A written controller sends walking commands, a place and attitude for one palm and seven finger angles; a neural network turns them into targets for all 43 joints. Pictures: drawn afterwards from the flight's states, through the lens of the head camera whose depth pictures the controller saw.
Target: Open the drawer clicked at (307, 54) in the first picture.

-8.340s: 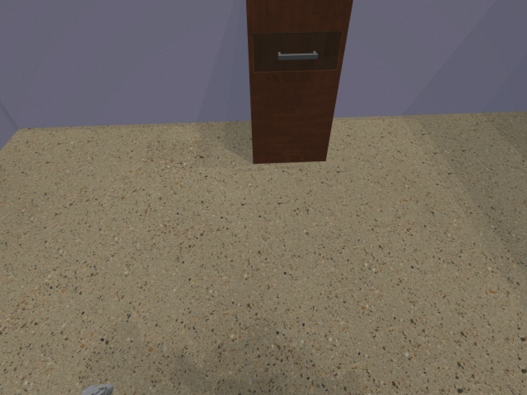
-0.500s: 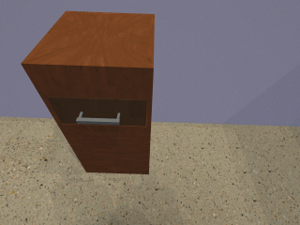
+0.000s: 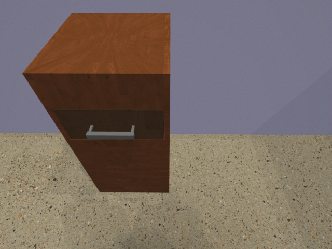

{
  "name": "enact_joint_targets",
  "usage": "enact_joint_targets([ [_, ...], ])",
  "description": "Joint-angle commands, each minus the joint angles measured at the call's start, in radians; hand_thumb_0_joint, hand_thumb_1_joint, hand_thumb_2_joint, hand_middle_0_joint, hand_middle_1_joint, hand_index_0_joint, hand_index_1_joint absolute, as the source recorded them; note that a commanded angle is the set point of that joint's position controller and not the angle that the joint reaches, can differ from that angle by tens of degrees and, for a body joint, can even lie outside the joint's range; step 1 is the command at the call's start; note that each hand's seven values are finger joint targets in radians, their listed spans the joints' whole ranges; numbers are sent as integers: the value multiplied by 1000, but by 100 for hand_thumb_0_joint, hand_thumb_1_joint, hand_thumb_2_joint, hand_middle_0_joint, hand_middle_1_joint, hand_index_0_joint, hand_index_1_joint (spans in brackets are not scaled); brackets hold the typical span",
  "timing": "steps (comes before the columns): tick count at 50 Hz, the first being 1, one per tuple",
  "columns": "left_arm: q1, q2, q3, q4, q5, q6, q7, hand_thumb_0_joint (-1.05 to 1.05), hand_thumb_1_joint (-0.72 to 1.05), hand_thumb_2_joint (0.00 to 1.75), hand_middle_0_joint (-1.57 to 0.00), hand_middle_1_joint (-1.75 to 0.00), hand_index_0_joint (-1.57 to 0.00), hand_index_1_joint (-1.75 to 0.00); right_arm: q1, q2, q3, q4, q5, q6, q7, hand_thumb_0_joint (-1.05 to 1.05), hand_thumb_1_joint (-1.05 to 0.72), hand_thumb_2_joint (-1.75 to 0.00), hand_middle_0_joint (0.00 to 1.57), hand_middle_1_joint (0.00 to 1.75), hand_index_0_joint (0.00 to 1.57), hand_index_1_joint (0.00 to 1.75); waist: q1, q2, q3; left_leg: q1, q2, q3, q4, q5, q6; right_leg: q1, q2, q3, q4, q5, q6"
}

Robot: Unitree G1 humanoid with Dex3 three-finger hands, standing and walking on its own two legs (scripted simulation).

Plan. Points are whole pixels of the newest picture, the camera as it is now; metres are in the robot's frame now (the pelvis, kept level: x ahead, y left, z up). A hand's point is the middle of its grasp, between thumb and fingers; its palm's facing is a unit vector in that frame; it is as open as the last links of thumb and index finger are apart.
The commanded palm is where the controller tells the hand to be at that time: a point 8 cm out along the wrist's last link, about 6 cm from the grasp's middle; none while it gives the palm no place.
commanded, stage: look again from close up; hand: left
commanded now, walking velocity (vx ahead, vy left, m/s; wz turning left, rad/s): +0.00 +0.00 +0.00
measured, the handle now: (111, 131) +0.52 +0.24 -0.11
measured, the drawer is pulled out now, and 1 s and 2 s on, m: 0.00 0.00 0.00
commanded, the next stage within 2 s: raise the hand with hooked fingers in 0.30 s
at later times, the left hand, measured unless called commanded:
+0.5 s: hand out of the picture +0.07 +0.18 -0.13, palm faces -0.06 -0.91 -0.40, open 7.3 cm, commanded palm +0.10 +0.22 -0.05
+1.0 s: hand (84, 241) +0.15 +0.20 -0.05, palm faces +0.07 -0.06 -1.00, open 9.6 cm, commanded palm +0.15 +0.21 +0.01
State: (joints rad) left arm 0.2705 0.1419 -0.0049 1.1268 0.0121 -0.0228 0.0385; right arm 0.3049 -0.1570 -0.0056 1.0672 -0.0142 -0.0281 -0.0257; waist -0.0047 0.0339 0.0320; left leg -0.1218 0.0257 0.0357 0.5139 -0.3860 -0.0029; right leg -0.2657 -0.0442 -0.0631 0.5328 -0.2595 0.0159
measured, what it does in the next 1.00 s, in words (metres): lowers itself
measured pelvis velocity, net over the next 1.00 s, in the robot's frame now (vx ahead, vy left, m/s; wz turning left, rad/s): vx -0.04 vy -0.04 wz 0.01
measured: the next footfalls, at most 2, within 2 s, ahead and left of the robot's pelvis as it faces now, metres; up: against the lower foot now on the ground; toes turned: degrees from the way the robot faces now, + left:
none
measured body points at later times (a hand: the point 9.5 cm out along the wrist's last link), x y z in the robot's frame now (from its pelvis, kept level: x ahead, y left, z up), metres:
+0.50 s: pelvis +0.00 -0.01 +0.00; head +0.02 -0.03 +0.45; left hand +0.07 +0.23 -0.10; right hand +0.01 -0.24 -0.16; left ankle -0.07 +0.12 -0.73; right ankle +0.01 -0.13 -0.73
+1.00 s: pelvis -0.04 -0.04 -0.05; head +0.01 -0.05 +0.39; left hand +0.14 +0.20 +0.00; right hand +0.23 -0.25 -0.12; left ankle -0.07 +0.12 -0.73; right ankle +0.01 -0.13 -0.73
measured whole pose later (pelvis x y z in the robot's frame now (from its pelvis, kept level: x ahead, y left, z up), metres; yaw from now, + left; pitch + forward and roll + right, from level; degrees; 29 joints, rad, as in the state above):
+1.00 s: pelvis -0.04 -0.04 -0.05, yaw +0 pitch +12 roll +3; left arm 0.36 0.36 -0.02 0.05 1.13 -0.15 0.55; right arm 0.01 -0.23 -0.06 0.54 -0.09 0.02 0.02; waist 0.13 -0.03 -0.09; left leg -0.63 0.03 0.03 0.93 -0.50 -0.04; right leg -0.79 -0.05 -0.05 0.97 -0.38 -0.04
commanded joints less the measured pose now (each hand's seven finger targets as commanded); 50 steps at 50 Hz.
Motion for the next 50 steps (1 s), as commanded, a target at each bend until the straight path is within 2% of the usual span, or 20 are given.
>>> enact_joint_targets([
  [1,36,100,13,-45,-4,-4,-3,0,90,90,-20,-30,-20,-30,80,-93,-2,-38,-1,-7,-10,0,-90,-90,20,30,20,30,0,-28,16,-100,92,-58,-111,370,34,97,-56,44,-31,232,-51],
  [9,43,108,13,-47,-4,9,-9,0,90,90,-20,-30,-20,-30,74,-97,9,-21,-2,-1,-7,0,-90,-90,20,30,20,30,11,-19,101,-151,77,-61,-177,191,37,78,-52,62,-70,131,-43],
  [19,48,106,20,-40,-5,2,-10,0,90,90,-20,-30,-20,-30,88,-89,10,13,0,-5,-10,0,-90,-90,20,30,20,30,10,-26,26,-91,75,-43,-159,260,32,123,-63,67,-65,244,-48],
  [20,154,154,30,1,1,-14,39,0,90,90,-20,-30,-20,-30,-24,-131,-15,-50,10,-10,-5,0,-90,-90,20,30,20,30,56,-231,47,-177,91,5,71,382,0,137,-114,111,-27,753,-32],
  [21,-678,448,4,-1503,178,-185,42,0,88,89,-20,-32,-20,-32,-43,-272,-11,-367,59,-169,-48,0,-90,-90,20,30,20,30,-33,166,-456,75,-22,-11,-78,585,44,217,-15,176,40,607,-66],
  [22,-199,354,32,-1190,192,-64,117,0,85,88,-20,-33,-20,-33,-103,-179,-28,-325,39,-268,-84,0,-90,-90,20,30,20,30,43,305,-367,109,3,0,-121,790,35,142,24,78,76,332,-86],
  [23,-151,261,17,-1143,150,10,175,0,83,87,-21,-34,-21,-34,-103,-183,-49,-255,58,-292,-83,0,-90,-90,20,30,20,30,25,325,-273,38,21,-1,-100,690,-7,36,24,32,64,128,-66],
  [24,97,79,-87,-996,183,91,180,0,81,86,-21,-36,-21,-36,-91,-133,-31,-263,65,-297,-78,0,-90,-90,20,30,20,30,15,162,-183,-42,28,-14,-111,607,-11,-17,32,3,50,87,-50],
  [25,-33,99,-117,-1171,232,78,172,0,78,85,-21,-37,-21,-37,-154,-160,-26,-349,59,-308,-70,0,-90,-90,20,30,20,30,17,61,-92,-114,11,-32,-85,497,0,-30,27,30,5,152,-53],
  [26,-19,204,-46,-1175,337,58,192,0,76,84,-21,-39,-21,-39,-159,-201,-36,-356,33,-301,-72,0,-90,-90,20,30,20,30,0,-20,-138,-139,-9,-32,-50,409,14,-46,35,55,-2,139,-58],
  [27,-1,208,-64,-1160,434,47,214,0,74,83,-21,-40,-21,-40,-167,-208,-31,-394,9,-287,-67,0,-90,-90,20,30,20,30,-6,-113,-85,-210,-30,-33,-27,333,23,-104,41,56,-3,81,-59],
  [29,159,200,-38,-1065,608,55,250,0,69,81,-22,-43,-22,-43,-161,-201,-51,-474,-15,-245,-43,0,-90,-90,20,30,20,30,41,-262,-106,-294,-58,-17,16,265,21,-123,43,70,1,-60,-54],
  [32,462,164,-48,-1008,823,44,291,0,62,78,-22,-48,-22,-48,-233,-201,-75,-576,-37,-132,14,0,-90,-90,20,30,20,30,117,-277,-76,-402,-69,9,35,173,1,-98,47,122,3,-100,-74],
  [33,497,187,-23,-1019,881,27,300,0,60,77,-22,-50,-22,-50,-245,-202,-79,-598,-35,-93,38,0,-90,-90,20,30,20,30,148,-250,-104,-421,-69,17,44,196,-4,-67,44,149,21,-34,-86],
  [35,441,229,-1,-1115,967,-21,329,0,55,75,-22,-53,-22,-53,-306,-195,-67,-653,-25,-41,65,0,-90,-90,20,30,20,30,163,-223,-175,-447,-74,29,71,211,-2,-42,41,158,77,45,-92],
  [39,195,315,66,-1250,1104,-65,435,0,46,71,-23,-58,-23,-58,-329,-182,-68,-684,-46,20,75,0,-90,-90,20,30,20,30,135,-125,-224,-476,-96,27,147,132,15,-118,38,205,121,15,-85],
  [42,-23,350,99,-1343,1160,-106,529,0,39,68,-24,-63,-24,-63,-291,-159,-84,-672,-69,27,60,0,-90,-90,20,30,20,30,93,-25,-372,-399,-98,12,254,146,26,-236,31,234,184,20,-88],
  [43,-178,383,114,-1437,1166,-129,558,0,36,67,-24,-64,-24,-64,-287,-154,-86,-662,-78,28,50,0,-90,-90,20,30,20,30,64,-31,-410,-378,-98,-9,298,134,30,-292,29,242,204,-17,-82],
  [46,-206,374,83,-1427,1127,-176,591,0,29,64,-24,-69,-24,-69,-282,-152,-85,-656,-75,11,35,0,-90,-90,20,30,20,30,28,22,-415,-329,-96,-15,366,99,31,-410,20,225,216,-79,-80],
  [50,-195,384,86,-1336,1077,-87,571,0,20,60,-25,-75,-25,-75,-289,-158,-78,-647,-73,11,26,0,-90,-90,20,30,20,30,12,-2,-408,-395,-89,-8,341,94,29,-320,25,163,201,-32,-63],
])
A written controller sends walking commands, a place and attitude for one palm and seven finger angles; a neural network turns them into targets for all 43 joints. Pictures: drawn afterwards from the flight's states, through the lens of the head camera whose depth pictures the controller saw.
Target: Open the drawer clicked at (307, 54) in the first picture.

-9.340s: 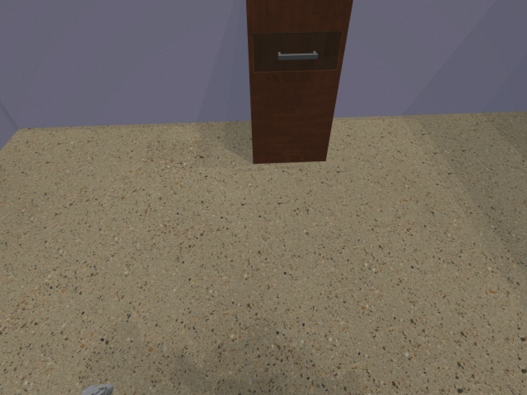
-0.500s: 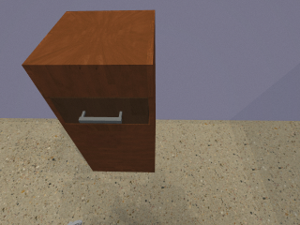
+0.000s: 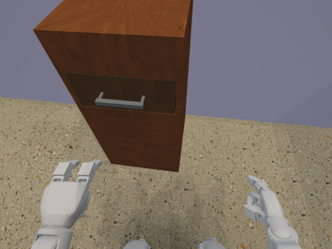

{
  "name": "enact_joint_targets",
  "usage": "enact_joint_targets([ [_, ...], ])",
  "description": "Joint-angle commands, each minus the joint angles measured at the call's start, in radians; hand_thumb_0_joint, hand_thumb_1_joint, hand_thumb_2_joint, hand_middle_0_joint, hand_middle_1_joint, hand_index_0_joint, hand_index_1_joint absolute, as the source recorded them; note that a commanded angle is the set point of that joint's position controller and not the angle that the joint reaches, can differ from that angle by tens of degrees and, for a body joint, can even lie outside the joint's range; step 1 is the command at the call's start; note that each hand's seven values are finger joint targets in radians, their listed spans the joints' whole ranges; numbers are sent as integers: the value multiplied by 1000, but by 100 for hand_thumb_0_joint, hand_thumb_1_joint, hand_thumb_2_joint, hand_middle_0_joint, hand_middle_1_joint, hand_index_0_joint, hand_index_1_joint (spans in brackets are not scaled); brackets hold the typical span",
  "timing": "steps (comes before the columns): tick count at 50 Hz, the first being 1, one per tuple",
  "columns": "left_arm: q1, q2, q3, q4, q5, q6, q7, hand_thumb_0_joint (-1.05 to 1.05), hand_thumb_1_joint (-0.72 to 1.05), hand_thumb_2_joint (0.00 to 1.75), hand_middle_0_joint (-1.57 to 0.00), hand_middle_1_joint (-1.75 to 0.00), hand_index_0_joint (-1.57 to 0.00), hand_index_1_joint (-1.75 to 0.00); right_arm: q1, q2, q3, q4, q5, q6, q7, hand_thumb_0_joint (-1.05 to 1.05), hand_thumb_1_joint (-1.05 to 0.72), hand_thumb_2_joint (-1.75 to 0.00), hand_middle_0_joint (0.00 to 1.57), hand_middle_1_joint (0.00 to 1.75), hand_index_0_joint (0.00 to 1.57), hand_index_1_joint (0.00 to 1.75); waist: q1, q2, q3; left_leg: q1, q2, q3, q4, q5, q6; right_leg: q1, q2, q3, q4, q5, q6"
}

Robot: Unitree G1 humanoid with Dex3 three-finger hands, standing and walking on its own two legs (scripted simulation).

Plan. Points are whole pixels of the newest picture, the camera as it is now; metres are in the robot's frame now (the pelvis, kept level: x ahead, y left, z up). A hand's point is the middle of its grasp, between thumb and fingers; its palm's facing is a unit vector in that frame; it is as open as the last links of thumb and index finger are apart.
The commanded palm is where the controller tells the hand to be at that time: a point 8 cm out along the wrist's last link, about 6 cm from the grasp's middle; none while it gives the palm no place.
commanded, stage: raise the hand with hooked fingers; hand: left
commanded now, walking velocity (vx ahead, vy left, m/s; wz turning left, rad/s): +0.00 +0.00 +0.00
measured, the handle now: (120, 100) +0.57 +0.28 -0.06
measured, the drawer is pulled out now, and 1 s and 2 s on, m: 0.00 0.00 0.00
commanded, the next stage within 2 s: move the hooked fingers above the handle in 1.30 s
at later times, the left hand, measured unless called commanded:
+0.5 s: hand (71, 152) +0.28 +0.27 +0.07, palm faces +0.11 -0.07 -0.99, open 12.5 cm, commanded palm +0.26 +0.27 +0.13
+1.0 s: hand (70, 109) +0.35 +0.28 +0.13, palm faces +0.04 -0.04 -1.00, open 13.8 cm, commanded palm +0.32 +0.28 +0.18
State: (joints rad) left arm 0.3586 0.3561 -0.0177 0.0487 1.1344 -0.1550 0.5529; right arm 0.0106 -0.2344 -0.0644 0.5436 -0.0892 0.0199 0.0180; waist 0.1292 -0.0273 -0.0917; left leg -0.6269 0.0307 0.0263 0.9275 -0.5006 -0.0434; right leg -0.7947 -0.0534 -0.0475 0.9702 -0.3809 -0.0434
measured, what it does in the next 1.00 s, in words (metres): rises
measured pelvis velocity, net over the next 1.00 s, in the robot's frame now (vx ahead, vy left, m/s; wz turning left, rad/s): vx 0.04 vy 0.04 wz -0.01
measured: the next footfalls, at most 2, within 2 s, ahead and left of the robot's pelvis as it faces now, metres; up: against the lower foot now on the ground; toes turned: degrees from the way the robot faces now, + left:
none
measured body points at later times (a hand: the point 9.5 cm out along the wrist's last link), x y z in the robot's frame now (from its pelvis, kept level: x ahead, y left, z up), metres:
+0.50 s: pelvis +0.02 +0.03 +0.04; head +0.06 +0.01 +0.48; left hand +0.27 +0.27 +0.13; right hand +0.18 -0.23 -0.08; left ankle -0.02 +0.16 -0.68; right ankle +0.06 -0.09 -0.68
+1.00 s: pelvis +0.04 +0.04 +0.06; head +0.07 +0.00 +0.50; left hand +0.35 +0.28 +0.19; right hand +0.24 -0.17 -0.06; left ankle -0.02 +0.16 -0.68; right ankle +0.06 -0.09 -0.68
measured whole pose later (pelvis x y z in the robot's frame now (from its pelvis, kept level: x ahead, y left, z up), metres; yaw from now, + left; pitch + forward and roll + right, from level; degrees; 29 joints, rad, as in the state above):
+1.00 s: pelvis +0.04 +0.04 +0.06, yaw +0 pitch +3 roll +0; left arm -0.13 0.44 -0.07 0.11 0.98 0.07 0.09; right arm 0.12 -0.23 0.00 0.63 -0.01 0.08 -0.02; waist 0.10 0.08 -0.01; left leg -0.18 0.01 0.03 0.47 -0.34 0.00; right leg -0.33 -0.05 -0.06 0.50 -0.23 0.01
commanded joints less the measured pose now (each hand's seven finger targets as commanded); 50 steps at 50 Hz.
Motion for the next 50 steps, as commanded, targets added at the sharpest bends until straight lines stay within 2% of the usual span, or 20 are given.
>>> enact_joint_targets([
  [1,-269,179,106,-225,-51,93,40,0,18,59,-25,-76,-25,-76,-6,-83,-15,-122,7,-31,-22,0,-90,-90,20,30,20,30,-113,57,-280,91,-90,6,-106,222,70,278,37,118,-243,133,1],
  [2,-245,167,94,-188,-65,150,14,0,15,58,-25,-78,-25,-78,-19,-83,-8,-126,17,-25,-28,0,-90,-90,20,30,20,30,-100,49,-274,72,-89,12,-140,230,70,350,36,98,-260,168,8],
  [4,-182,147,82,-112,-109,255,-58,0,11,56,-26,-81,-26,-81,-38,-86,5,-128,42,-9,-41,0,-90,-90,20,30,20,30,-79,-59,-245,38,-84,22,-200,235,69,469,34,104,-306,201,17],
  [5,-155,148,74,-118,-129,292,-104,0,8,55,-26,-82,-26,-82,-53,-87,10,-133,56,-3,-49,0,-90,-90,20,30,20,30,-63,-108,-229,34,-79,27,-234,234,68,514,33,115,-329,194,21],
  [7,-131,149,52,-138,-160,331,-191,0,4,53,-26,-86,-26,-86,-69,-94,29,-142,71,0,-63,0,-90,-90,20,30,20,30,-44,-152,-196,51,-72,31,-289,228,71,566,25,106,-356,167,27],
  [10,-99,149,43,-177,-160,301,-273,0,-3,50,-27,-90,-27,-90,-49,-100,44,-140,70,-9,-65,0,-90,-90,20,30,20,30,-35,-97,-127,98,-62,22,-348,237,72,561,25,76,-372,138,18],
  [12,-134,165,55,-198,-143,254,-288,0,-8,48,-27,-93,-27,-93,-24,-103,41,-130,62,-17,-64,0,-90,-90,20,30,20,30,-41,-76,-88,121,-60,19,-363,233,73,541,27,74,-393,119,17],
  [14,-221,199,90,-241,-119,198,-263,0,-13,46,-27,-96,-27,-96,-7,-103,31,-129,51,-24,-63,0,-90,-90,20,30,20,30,-40,-24,-96,145,-62,14,-371,227,73,530,28,73,-397,83,11],
  [17,-273,231,145,-296,-96,113,-192,0,-20,43,-28,-100,-28,-100,33,-99,9,-111,34,-40,-59,0,-90,-90,20,30,20,30,-39,79,-190,225,-67,2,-359,334,67,539,39,55,-359,214,-5],
  [18,-306,245,159,-324,-94,101,-164,0,-22,42,-28,-102,-28,-102,33,-102,5,-110,30,-43,-58,0,-90,-90,20,30,20,30,-44,106,-207,242,-69,-1,-352,342,65,524,41,51,-356,212,-5],
  [21,-373,209,134,-303,-97,89,-110,0,-29,39,-29,-107,-29,-107,50,-107,-12,-85,29,-51,-48,0,-90,-90,20,30,20,30,-72,136,-203,286,-64,-8,-342,407,56,461,45,30,-341,257,-11],
  [23,-421,197,114,-260,-104,122,-104,0,-34,37,-29,-110,-29,-110,42,-116,-17,-76,36,-48,-43,0,-90,-90,20,30,20,30,-85,105,-198,285,-58,-12,-348,430,54,461,46,14,-340,279,-7],
  [25,-432,180,81,-195,-115,172,-126,0,-38,35,-29,-112,-29,-112,28,-120,-19,-69,51,-42,-43,0,-90,-90,20,30,20,30,-80,76,-174,274,-57,-9,-373,414,54,490,44,6,-356,285,-2],
  [29,-482,177,22,-157,-135,270,-231,0,-48,31,-30,-118,-30,-118,-1,-124,-5,-70,74,-23,-49,0,-90,-90,20,30,20,30,-59,37,-167,299,-51,-8,-430,457,51,569,44,2,-387,316,-1],
  [32,-535,207,15,-172,-133,299,-315,0,-50,30,-30,-120,-30,-120,-15,-124,11,-80,74,-4,-58,0,-90,-90,20,30,20,30,-49,9,-164,327,-49,-3,-458,492,56,619,44,4,-410,345,2],
  [35,-594,242,39,-189,-123,282,-361,0,-50,30,-30,-120,-30,-120,-10,-116,24,-81,69,8,-59,0,-90,-90,20,30,20,30,-41,55,-161,364,-47,-4,-473,543,55,649,47,4,-426,378,-2],
  [38,-658,277,73,-179,-119,257,-384,0,-50,30,-30,-120,-30,-120,0,-113,31,-75,67,18,-59,0,-90,-90,20,30,20,30,-41,41,-153,374,-46,-4,-488,558,53,675,52,7,-445,401,-2],
  [40,-696,273,68,-161,-122,242,-391,0,-50,30,-30,-120,-30,-120,3,-106,34,-69,70,19,-59,0,-90,-90,20,30,20,30,-45,49,-142,381,-50,-3,-494,566,52,677,52,4,-453,413,-3],
  [45,-793,283,58,-154,-139,224,-416,0,-50,30,-30,-120,-30,-120,13,-109,32,-59,75,18,-60,0,-90,-90,20,30,20,30,-53,84,-189,416,-55,0,-503,615,49,713,50,4,-470,464,-3],
  [50,-665,252,52,-132,-171,213,-462,0,-50,30,-30,-120,-30,-120,34,-122,18,-62,74,21,-44,0,-90,-90,20,30,20,30,-41,16,-212,409,-53,5,-497,697,53,754,48,5,-470,556,4],
])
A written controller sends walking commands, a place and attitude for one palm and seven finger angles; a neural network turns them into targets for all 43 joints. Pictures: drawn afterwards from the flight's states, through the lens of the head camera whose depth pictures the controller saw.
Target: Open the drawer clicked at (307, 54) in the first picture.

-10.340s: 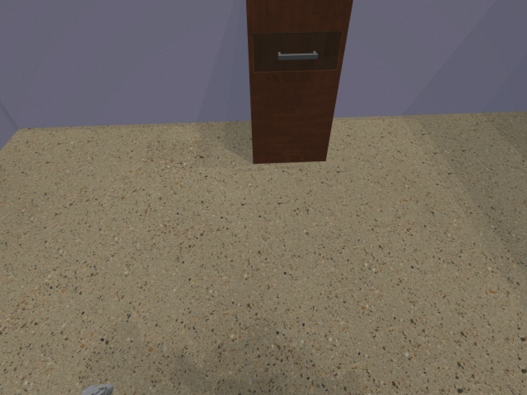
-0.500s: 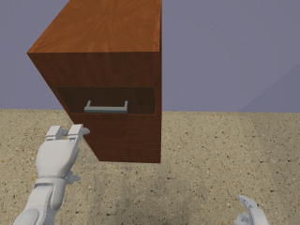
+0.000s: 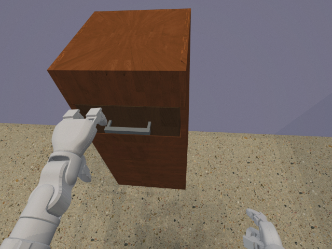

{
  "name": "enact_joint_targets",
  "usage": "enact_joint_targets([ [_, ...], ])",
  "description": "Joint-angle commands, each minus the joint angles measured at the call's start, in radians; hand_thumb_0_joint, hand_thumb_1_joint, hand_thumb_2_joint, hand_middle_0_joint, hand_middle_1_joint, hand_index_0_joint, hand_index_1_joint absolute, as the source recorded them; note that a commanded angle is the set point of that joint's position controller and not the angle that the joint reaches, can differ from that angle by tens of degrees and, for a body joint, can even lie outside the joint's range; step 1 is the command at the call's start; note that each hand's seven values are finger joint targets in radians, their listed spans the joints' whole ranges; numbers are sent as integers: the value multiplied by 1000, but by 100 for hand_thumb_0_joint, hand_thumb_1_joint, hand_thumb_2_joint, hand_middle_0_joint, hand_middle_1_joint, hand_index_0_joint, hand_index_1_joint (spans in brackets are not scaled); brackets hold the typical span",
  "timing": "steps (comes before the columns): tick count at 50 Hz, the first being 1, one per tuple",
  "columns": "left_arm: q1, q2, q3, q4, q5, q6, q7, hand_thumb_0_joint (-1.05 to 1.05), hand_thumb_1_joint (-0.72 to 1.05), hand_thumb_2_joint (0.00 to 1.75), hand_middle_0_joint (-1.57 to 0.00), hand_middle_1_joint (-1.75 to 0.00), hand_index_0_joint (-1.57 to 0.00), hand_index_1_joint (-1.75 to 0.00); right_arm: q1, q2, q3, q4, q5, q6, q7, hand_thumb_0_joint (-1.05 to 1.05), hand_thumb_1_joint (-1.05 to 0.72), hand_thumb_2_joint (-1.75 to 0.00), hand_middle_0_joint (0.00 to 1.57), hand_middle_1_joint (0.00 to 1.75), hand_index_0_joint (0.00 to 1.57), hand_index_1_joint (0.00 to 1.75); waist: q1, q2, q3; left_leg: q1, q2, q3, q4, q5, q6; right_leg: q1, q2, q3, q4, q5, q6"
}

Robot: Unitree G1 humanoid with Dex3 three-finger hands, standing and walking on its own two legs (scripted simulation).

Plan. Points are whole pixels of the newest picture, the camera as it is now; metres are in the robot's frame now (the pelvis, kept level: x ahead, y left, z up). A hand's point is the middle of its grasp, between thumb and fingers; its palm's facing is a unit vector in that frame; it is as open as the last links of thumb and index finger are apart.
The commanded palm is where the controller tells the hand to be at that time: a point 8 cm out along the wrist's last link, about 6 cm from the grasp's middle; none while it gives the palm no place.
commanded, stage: raise the hand with hooked fingers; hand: left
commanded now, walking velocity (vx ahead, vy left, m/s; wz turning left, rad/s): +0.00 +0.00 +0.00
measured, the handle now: (128, 126) +0.53 +0.24 -0.12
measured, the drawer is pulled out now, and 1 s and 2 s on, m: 0.00 0.00 0.00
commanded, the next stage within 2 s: move the hooked fingers above the handle in 0.30 s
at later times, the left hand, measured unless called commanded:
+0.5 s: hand (92, 152) +0.30 +0.23 +0.06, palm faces +0.02 -0.05 -1.00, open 13.9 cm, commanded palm +0.29 +0.23 +0.12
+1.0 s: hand (110, 142) +0.37 +0.22 +0.01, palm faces -0.06 -0.03 -1.00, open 13.8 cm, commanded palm +0.35 +0.24 +0.07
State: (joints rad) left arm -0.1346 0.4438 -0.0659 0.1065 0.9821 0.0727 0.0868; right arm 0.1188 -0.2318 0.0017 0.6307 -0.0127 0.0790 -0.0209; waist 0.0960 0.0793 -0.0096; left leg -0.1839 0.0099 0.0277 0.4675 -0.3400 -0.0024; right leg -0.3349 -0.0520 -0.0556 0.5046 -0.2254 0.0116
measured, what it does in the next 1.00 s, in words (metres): stands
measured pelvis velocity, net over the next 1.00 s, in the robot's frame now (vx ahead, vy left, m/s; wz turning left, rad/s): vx -0.02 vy -0.01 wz -0.01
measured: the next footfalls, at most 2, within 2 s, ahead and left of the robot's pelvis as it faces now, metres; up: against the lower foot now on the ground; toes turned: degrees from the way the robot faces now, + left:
none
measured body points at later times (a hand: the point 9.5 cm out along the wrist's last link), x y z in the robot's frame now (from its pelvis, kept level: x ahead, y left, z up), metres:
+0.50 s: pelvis -0.01 -0.01 +0.00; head +0.02 -0.05 +0.45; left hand +0.30 +0.23 +0.12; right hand +0.18 -0.23 -0.12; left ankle -0.06 +0.12 -0.74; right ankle +0.02 -0.13 -0.74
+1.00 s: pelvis -0.02 -0.01 -0.01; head +0.04 -0.03 +0.43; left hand +0.37 +0.22 +0.07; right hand +0.07 -0.28 -0.15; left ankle -0.06 +0.12 -0.74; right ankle +0.02 -0.13 -0.74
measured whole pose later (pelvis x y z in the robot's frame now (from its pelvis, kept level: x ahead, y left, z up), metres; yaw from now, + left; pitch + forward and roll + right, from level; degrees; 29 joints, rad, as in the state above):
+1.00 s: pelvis -0.02 -0.01 -0.01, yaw -1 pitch +10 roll +1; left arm -0.45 0.43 -0.03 0.68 1.06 -0.12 0.25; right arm 0.25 -0.27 -0.07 0.70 -0.01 0.06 -0.04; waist 0.00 0.04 -0.05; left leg -0.42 0.01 0.04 0.59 -0.35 0.00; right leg -0.57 -0.05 -0.03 0.61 -0.22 0.00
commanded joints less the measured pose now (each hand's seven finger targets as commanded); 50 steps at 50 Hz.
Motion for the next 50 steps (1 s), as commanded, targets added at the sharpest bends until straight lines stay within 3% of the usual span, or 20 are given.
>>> enact_joint_targets([
  [1,-164,168,102,-198,-22,-20,-2,0,-50,30,-30,-120,-30,-120,-77,-128,-48,-151,-3,-36,-3,0,-90,-90,20,30,20,30,-7,-91,-289,-40,-32,6,-38,537,14,295,46,14,-5,410,-51],
  [6,-181,206,153,-239,-12,-70,25,0,-50,30,-30,-120,-30,-120,-72,-130,-54,-154,-4,-36,1,0,-90,-90,20,30,20,30,0,-93,-293,-61,-36,5,-45,500,15,294,44,17,-4,386,-52],
  [8,-217,234,184,-271,0,-90,61,0,-50,30,-30,-120,-30,-120,-75,-129,-57,-156,-6,-41,0,0,-90,-90,20,30,20,30,1,-66,-310,-56,-37,-2,-43,486,13,288,46,19,1,361,-54],
  [11,-209,220,185,-272,8,-103,113,0,-50,30,-30,-120,-30,-120,-60,-121,-65,-144,-5,-50,2,0,-90,-90,20,30,20,30,4,-8,-338,-32,-40,-1,-35,524,8,277,44,19,7,373,-58],
  [15,-198,193,161,-213,5,-67,136,0,-50,30,-30,-120,-30,-120,-65,-124,-70,-132,4,-50,5,0,-90,-90,20,30,20,30,-6,-49,-313,-53,-40,10,-42,480,8,267,45,17,-2,356,-55],
  [20,-195,162,98,-161,-5,-9,91,0,-50,30,-30,-120,-30,-120,-88,-131,-62,-136,14,-40,0,0,-90,-90,20,30,20,30,-14,-97,-260,-77,-43,23,-73,374,16,264,44,16,-32,276,-50],
  [22,-245,139,58,-126,4,-2,73,0,-50,30,-30,-120,-30,-120,-88,-130,-56,-133,12,-37,-8,0,-90,-90,20,30,20,30,-29,-112,-240,-82,-47,25,-67,343,21,239,45,15,-36,253,-47],
  [24,-336,153,59,-82,13,-22,66,0,-50,30,-30,-120,-30,-120,-75,-133,-51,-126,11,-41,-14,0,-90,-90,20,30,20,30,-46,-128,-206,-100,-45,19,-69,281,22,202,46,13,-44,184,-46],
  [25,-343,157,63,-52,19,-34,65,0,-50,30,-30,-120,-30,-120,-66,-130,-54,-122,9,-42,-19,0,-90,-90,20,30,20,30,-43,-131,-214,-99,-49,22,-64,267,25,199,48,15,-44,172,-46],
  [28,-408,240,139,-17,37,-83,85,0,-50,30,-30,-120,-30,-120,-46,-132,-56,-118,2,-48,-30,0,-90,-90,20,30,20,30,-33,-122,-272,-116,-56,19,-49,261,26,226,45,29,-30,179,-44],
  [29,-438,248,147,-8,45,-102,97,0,-50,30,-30,-120,-30,-120,-40,-127,-56,-114,1,-52,-31,0,-90,-90,20,30,20,30,-33,-80,-288,-119,-58,17,-48,263,22,225,41,28,-22,178,-47],
  [34,-527,223,136,131,52,-146,154,0,-50,30,-30,-120,-30,-120,4,-123,-69,-92,5,-67,-37,0,-90,-90,20,30,20,30,-56,-50,-277,-159,-59,21,-19,245,20,162,42,27,-5,165,-47],
  [35,-546,236,150,169,58,-149,165,0,-50,30,-30,-120,-30,-120,17,-126,-74,-82,5,-69,-38,0,-90,-90,20,30,20,30,-59,-69,-286,-173,-59,21,-14,251,20,159,43,24,3,171,-48],
  [36,-553,203,117,192,59,-148,169,0,-50,30,-30,-120,-30,-120,22,-127,-75,-85,6,-71,-36,0,-90,-90,20,30,20,30,-63,-51,-288,-174,-59,22,-8,259,20,146,44,22,8,182,-50],
  [38,-576,222,132,249,66,-146,178,0,-50,30,-30,-120,-30,-120,46,-137,-85,-76,6,-71,-34,0,-90,-90,20,30,20,30,-71,-61,-319,-188,-60,21,8,272,19,141,48,21,23,194,-50],
  [41,-618,174,79,292,66,-149,180,0,-50,30,-30,-120,-30,-120,77,-143,-96,-69,5,-71,-30,0,-90,-90,20,30,20,30,-87,-69,-362,-184,-56,22,32,292,23,117,48,18,43,221,-49],
  [44,-628,197,102,337,63,-164,183,0,-50,30,-30,-120,-30,-120,102,-153,-104,-70,4,-65,-29,0,-90,-90,20,30,20,30,-91,-120,-388,-218,-56,17,48,285,29,123,48,21,58,227,-46],
  [50,-700,300,200,441,87,-207,241,0,-50,30,-30,-120,-30,-120,149,-162,-111,-44,-2,-49,-27,0,-90,-90,20,30,20,30,-88,-110,-398,-306,-58,23,80,273,35,106,44,35,97,246,-45],
])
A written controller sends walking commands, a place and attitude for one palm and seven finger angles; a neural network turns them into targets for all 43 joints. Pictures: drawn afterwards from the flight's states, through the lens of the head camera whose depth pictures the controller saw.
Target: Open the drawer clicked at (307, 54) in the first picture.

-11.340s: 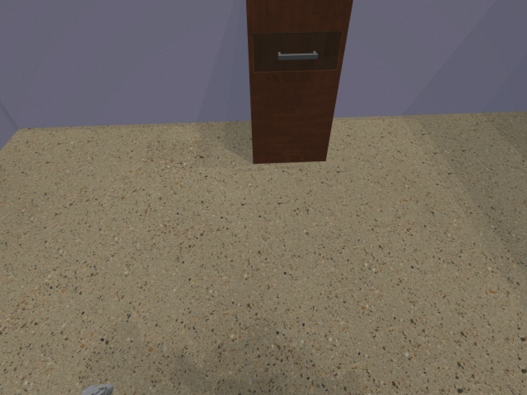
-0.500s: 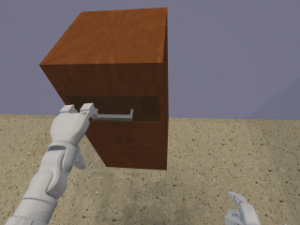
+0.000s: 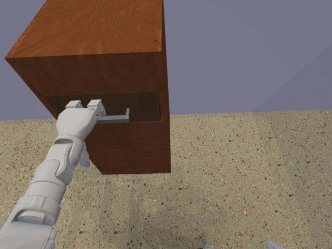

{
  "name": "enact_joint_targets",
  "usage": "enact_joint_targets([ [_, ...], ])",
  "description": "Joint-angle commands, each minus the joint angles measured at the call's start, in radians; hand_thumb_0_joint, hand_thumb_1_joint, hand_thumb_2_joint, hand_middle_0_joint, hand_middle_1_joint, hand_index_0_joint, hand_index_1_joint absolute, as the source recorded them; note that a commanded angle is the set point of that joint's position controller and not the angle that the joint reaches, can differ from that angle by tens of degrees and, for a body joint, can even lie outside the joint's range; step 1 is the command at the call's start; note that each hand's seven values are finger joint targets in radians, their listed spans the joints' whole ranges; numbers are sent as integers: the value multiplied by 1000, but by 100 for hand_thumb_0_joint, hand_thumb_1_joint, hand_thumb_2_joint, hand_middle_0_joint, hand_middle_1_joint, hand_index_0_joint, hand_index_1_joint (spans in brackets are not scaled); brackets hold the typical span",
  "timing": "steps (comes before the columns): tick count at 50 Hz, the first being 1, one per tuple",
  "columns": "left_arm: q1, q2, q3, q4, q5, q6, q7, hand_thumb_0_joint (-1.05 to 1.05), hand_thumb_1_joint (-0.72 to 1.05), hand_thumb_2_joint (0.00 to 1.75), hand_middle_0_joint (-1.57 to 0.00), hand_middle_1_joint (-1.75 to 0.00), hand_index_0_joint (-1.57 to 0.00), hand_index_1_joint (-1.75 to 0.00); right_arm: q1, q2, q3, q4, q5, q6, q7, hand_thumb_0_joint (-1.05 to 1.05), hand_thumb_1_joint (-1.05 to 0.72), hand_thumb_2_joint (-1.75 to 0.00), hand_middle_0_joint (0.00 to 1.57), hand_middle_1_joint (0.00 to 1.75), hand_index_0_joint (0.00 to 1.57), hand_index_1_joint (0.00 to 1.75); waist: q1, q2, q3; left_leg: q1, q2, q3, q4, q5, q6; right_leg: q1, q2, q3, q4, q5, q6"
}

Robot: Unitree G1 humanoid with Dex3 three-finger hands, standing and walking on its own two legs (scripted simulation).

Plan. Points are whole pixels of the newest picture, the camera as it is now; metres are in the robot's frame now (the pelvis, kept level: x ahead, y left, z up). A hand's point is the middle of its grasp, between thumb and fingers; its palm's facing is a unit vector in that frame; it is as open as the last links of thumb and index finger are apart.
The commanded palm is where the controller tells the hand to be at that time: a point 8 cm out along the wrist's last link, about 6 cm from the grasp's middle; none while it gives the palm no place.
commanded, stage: move the hooked fingers above the handle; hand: left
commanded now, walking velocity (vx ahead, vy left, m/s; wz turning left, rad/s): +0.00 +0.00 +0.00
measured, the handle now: (105, 115) +0.55 +0.26 -0.11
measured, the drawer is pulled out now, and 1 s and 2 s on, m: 0.00 0.00 0.00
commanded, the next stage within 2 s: none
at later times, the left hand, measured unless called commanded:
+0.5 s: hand (95, 124) +0.45 +0.24 -0.02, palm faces -0.05 -0.03 -1.00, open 13.8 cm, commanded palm +0.43 +0.26 +0.04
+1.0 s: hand (105, 116) +0.50 +0.23 -0.05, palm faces -0.01 -0.02 -1.00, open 13.7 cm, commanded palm +0.48 +0.25 +0.00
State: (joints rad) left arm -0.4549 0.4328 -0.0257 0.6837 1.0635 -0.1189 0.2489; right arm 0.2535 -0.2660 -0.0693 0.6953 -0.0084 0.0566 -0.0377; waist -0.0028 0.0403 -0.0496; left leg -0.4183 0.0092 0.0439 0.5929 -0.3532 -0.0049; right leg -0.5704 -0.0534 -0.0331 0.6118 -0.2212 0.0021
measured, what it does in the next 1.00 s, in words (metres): lowers itself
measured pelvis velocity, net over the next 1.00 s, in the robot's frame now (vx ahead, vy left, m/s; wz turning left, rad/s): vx -0.01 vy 0.01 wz -0.01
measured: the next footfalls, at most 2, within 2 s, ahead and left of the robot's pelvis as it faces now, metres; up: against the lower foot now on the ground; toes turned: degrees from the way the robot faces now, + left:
none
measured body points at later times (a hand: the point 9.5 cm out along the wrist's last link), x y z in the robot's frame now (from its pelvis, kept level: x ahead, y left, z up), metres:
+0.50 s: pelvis +0.00 +0.01 -0.02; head +0.10 +0.00 +0.42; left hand +0.44 +0.24 +0.04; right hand +0.04 -0.27 -0.16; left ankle -0.04 +0.13 -0.72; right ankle +0.04 -0.12 -0.72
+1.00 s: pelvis -0.01 +0.01 -0.06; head +0.14 +0.01 +0.37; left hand +0.50 +0.23 +0.00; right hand -0.02 -0.27 -0.19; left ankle -0.04 +0.13 -0.72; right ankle +0.04 -0.12 -0.72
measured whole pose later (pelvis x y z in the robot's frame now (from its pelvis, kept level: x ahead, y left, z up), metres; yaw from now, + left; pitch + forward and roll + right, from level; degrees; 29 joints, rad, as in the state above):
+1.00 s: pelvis -0.01 +0.01 -0.06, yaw -1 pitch +26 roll +0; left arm -0.89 0.54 0.07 1.14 1.16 -0.13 0.43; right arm 0.33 -0.28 -0.06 0.74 -0.07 0.08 0.03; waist -0.15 0.05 -0.15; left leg -0.95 0.03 0.04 1.01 -0.52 0.01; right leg -1.08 -0.05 -0.02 0.94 -0.32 0.02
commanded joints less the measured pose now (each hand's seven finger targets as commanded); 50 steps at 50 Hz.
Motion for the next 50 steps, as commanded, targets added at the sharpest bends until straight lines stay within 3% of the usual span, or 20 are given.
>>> enact_joint_targets([
  [1,-367,321,173,-112,9,-16,92,0,-50,30,-30,-120,-30,-120,16,-129,-40,-105,-8,-24,-7,0,-90,-90,20,30,20,30,16,-55,-353,-85,-58,11,-40,283,37,334,46,15,-4,242,-37],
  [7,-486,319,140,-20,37,-2,150,0,-50,30,-30,-120,-30,-120,58,-141,-50,-78,-12,-20,6,0,-90,-90,20,30,20,30,-24,3,-397,-114,-55,11,2,269,35,245,54,9,31,213,-40],
  [13,-545,267,89,66,19,-7,129,0,-50,30,-30,-120,-30,-120,116,-151,-64,-54,-18,-19,10,0,-90,-90,20,30,20,30,-67,-49,-476,-113,-49,3,49,316,41,228,60,10,52,269,-34],
  [20,-597,305,121,103,47,-47,156,0,-50,30,-30,-120,-30,-120,140,-158,-59,-39,-32,-3,21,0,-90,-90,20,30,20,30,-66,-15,-453,-162,-42,-13,93,315,39,127,60,5,100,232,-40],
  [22,-594,336,148,115,59,-40,181,0,-50,30,-30,-120,-30,-120,139,-159,-55,-38,-36,4,29,0,-90,-90,20,30,20,30,-54,24,-472,-175,-42,-14,112,342,34,108,61,3,126,241,-45],
  [26,-609,354,162,160,64,-5,216,0,-50,30,-30,-120,-30,-120,144,-164,-55,-33,-43,9,44,0,-90,-90,20,30,20,30,-60,15,-501,-217,-42,-11,146,336,32,87,63,1,156,244,-41],
  [27,-627,318,129,178,65,8,219,0,-50,30,-30,-120,-30,-120,151,-161,-55,-34,-42,8,47,0,-90,-90,20,30,20,30,-75,18,-494,-220,-42,-12,149,340,32,76,63,-2,156,248,-41],
  [29,-668,312,111,209,64,27,215,0,-50,30,-30,-120,-30,-120,164,-169,-57,-25,-41,9,49,0,-90,-90,20,30,20,30,-100,0,-500,-227,-37,-16,164,327,33,50,64,-3,161,236,-36],
  [30,-668,323,117,226,58,35,209,0,-50,30,-30,-120,-30,-120,169,-173,-56,-23,-41,9,49,0,-90,-90,20,30,20,30,-94,-9,-512,-236,-41,-15,167,309,35,58,65,1,161,227,-35],
  [33,-757,317,90,235,59,30,184,0,-50,30,-30,-120,-30,-120,185,-177,-58,-15,-42,6,40,0,-90,-90,20,30,20,30,-134,-29,-534,-243,-38,-28,188,279,41,26,65,3,168,204,-32],
  [36,-836,290,57,211,59,-8,164,0,-50,30,-30,-120,-30,-120,212,-175,-62,-3,-47,-5,33,0,-90,-90,20,30,20,30,-155,26,-562,-210,-33,-44,217,284,37,-46,64,0,187,174,-34],
  [39,-852,322,86,214,60,-39,164,0,-50,30,-30,-120,-30,-120,232,-178,-59,9,-57,-8,33,0,-90,-90,20,30,20,30,-153,57,-601,-213,-30,-59,256,332,33,-87,64,-2,225,183,-37],
  [44,-837,392,139,317,79,-9,205,0,-50,30,-30,-120,-30,-120,231,-187,-42,18,-67,1,48,0,-90,-90,20,30,20,30,-146,63,-542,-337,-33,-52,298,313,32,-135,66,-6,270,173,-39],
  [45,-843,410,149,326,82,5,214,0,-50,30,-30,-120,-30,-120,234,-189,-39,16,-68,3,51,0,-90,-90,20,30,20,30,-144,60,-555,-352,-34,-49,304,317,33,-124,65,-6,280,185,-38],
  [48,-786,490,207,321,80,51,217,0,-50,30,-30,-120,-30,-120,224,-200,-33,-3,-68,17,62,0,-90,-90,20,30,20,30,-103,62,-644,-359,-41,-38,311,358,34,-38,68,-1,296,250,-39],
  [50,-759,465,184,286,75,72,205,0,-50,30,-30,-120,-30,-120,235,-196,-37,-15,-60,26,65,0,-90,-90,20,30,20,30,-96,77,-694,-318,-36,-34,305,415,31,-1,67,1,290,297,-35],
])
